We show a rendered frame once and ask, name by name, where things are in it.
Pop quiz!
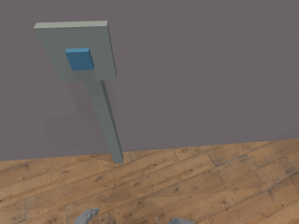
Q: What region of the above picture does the panel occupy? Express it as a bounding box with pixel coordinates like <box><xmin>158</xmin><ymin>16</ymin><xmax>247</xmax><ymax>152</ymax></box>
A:
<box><xmin>33</xmin><ymin>21</ymin><xmax>123</xmax><ymax>164</ymax></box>

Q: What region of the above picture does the button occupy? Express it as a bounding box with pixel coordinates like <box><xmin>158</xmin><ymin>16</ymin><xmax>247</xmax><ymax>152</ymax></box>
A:
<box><xmin>65</xmin><ymin>48</ymin><xmax>94</xmax><ymax>71</ymax></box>

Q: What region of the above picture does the left robot hand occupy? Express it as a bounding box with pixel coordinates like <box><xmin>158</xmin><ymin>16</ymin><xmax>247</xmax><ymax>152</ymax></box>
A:
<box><xmin>73</xmin><ymin>207</ymin><xmax>99</xmax><ymax>224</ymax></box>

